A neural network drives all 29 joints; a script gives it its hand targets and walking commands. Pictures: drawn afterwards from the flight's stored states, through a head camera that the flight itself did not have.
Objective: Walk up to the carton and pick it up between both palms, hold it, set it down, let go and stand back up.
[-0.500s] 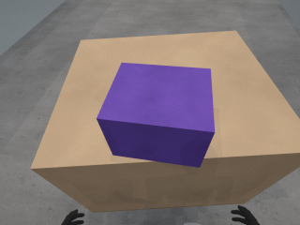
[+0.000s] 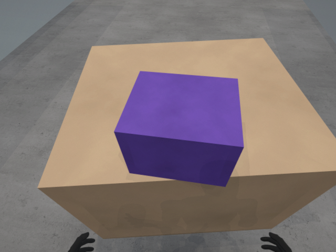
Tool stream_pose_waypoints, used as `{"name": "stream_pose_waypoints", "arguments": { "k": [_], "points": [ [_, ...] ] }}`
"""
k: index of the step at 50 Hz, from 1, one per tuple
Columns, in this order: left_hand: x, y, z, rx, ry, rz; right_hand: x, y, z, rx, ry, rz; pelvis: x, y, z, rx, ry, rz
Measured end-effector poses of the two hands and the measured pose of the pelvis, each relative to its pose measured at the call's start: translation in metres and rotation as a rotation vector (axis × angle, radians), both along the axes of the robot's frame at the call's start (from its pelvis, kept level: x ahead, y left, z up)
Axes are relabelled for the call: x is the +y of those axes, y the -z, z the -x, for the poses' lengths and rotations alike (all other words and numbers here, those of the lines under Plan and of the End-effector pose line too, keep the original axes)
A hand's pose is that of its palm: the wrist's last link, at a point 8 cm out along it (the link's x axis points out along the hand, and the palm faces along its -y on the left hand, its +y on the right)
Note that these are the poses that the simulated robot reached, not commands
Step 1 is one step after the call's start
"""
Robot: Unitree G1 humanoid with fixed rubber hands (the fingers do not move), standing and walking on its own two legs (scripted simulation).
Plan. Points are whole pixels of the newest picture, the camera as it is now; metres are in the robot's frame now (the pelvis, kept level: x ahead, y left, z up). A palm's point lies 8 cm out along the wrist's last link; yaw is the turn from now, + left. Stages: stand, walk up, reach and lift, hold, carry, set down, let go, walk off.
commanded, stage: reach and lift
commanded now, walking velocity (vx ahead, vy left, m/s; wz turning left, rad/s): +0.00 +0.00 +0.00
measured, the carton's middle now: (181, 127) +0.43 -0.02 +0.03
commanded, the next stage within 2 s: none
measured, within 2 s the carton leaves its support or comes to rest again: neither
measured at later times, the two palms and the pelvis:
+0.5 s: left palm (65, 246) +0.15 +0.25 -0.04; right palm out of the picture +0.14 -0.24 -0.03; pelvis +0.00 -0.02 +0.02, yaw +0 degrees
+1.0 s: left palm (64, 216) +0.20 +0.25 +0.01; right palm (278, 215) +0.20 -0.21 +0.02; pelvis +0.02 -0.04 +0.02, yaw +3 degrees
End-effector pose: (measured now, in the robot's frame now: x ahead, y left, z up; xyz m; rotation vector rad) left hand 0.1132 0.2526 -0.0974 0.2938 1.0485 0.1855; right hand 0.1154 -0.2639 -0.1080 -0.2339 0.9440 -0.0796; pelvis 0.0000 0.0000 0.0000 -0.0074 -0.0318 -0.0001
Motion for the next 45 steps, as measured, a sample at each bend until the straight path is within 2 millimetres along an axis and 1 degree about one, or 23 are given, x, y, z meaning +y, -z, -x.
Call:
{"name": "stream_pose_waypoints", "arguments": {
  "k": [2,4,7,9,10,13,17,19,21,24,30,33,36,41,45],
  "points": [
    [-0.006,-0.003,-0.015,-0.026,-0.003,0.005,0.000,0.003,-0.014,-0.045,-0.011,-0.009,-0.001,0.004,0.003,0.003,0.000,0.001],
    [-0.015,-0.012,-0.035,-0.091,0.002,0.036,0.002,-0.003,-0.031,-0.126,-0.004,-0.013,-0.003,0.004,0.004,-0.002,-0.001,-0.003],
    [-0.026,-0.034,-0.063,-0.222,0.030,0.087,0.010,-0.025,-0.048,-0.254,0.012,-0.026,-0.010,-0.001,0.003,-0.016,-0.004,-0.007],
    [-0.028,-0.046,-0.073,-0.287,0.046,0.103,0.016,-0.039,-0.050,-0.297,0.014,-0.030,-0.015,-0.006,-0.001,-0.027,-0.009,-0.010],
    [-0.027,-0.049,-0.076,-0.303,0.050,0.107,0.018,-0.045,-0.048,-0.304,0.015,-0.029,-0.018,-0.009,-0.003,-0.034,-0.013,-0.010],
    [-0.022,-0.049,-0.071,-0.298,0.049,0.111,0.016,-0.055,-0.038,-0.293,0.031,-0.009,-0.023,-0.014,-0.008,-0.068,-0.018,-0.010],
    [-0.014,-0.041,-0.053,-0.262,0.018,0.126,0.008,-0.064,-0.022,-0.278,0.078,0.029,-0.027,-0.017,-0.010,-0.114,-0.012,-0.011],
    [-0.011,-0.041,-0.046,-0.262,0.005,0.127,0.008,-0.068,-0.018,-0.282,0.093,0.031,-0.027,-0.017,-0.008,-0.127,-0.008,-0.012],
    [-0.008,-0.045,-0.040,-0.281,0.000,0.119,0.012,-0.072,-0.017,-0.293,0.095,0.016,-0.027,-0.017,-0.006,-0.135,-0.005,-0.012],
    [-0.004,-0.056,-0.035,-0.330,0.006,0.101,0.022,-0.075,-0.019,-0.321,0.089,-0.026,-0.025,-0.018,-0.003,-0.139,-0.003,-0.010],
    [0.001,-0.078,-0.029,-0.404,0.046,0.092,0.042,-0.073,-0.028,-0.386,0.106,-0.112,-0.022,-0.017,0.001,-0.136,-0.007,-0.005],
    [0.002,-0.086,-0.034,-0.436,0.067,0.100,0.047,-0.074,-0.036,-0.426,0.121,-0.137,-0.022,-0.016,0.002,-0.135,-0.010,-0.001],
    [0.002,-0.095,-0.045,-0.491,0.085,0.117,0.048,-0.080,-0.048,-0.474,0.131,-0.150,-0.024,-0.014,0.001,-0.139,-0.015,-0.001],
    [-0.002,-0.109,-0.069,-0.600,0.085,0.164,0.049,-0.100,-0.068,-0.540,0.128,-0.137,-0.031,-0.014,-0.003,-0.152,-0.027,-0.010],
    [-0.005,-0.110,-0.081,-0.637,0.073,0.200,0.049,-0.115,-0.078,-0.551,0.126,-0.116,-0.037,-0.015,-0.010,-0.160,-0.036,-0.013]
  ]
}}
